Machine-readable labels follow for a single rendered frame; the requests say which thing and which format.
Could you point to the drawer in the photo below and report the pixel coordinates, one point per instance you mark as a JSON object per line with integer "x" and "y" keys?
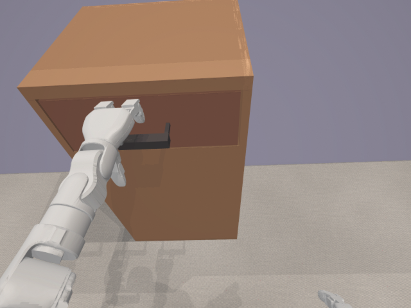
{"x": 209, "y": 118}

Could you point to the robot left hand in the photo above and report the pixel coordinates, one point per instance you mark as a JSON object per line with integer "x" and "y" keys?
{"x": 113, "y": 125}

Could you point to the handle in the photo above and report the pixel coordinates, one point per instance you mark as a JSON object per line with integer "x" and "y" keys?
{"x": 147, "y": 141}

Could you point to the robot right hand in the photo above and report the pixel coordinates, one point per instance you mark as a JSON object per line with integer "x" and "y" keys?
{"x": 332, "y": 300}

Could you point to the left robot forearm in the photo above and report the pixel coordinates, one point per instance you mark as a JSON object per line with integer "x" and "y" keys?
{"x": 60, "y": 234}

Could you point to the cabinet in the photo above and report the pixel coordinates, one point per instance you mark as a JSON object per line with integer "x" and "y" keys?
{"x": 171, "y": 194}

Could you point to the robot left upper arm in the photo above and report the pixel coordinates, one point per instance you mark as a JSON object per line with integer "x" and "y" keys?
{"x": 38, "y": 284}

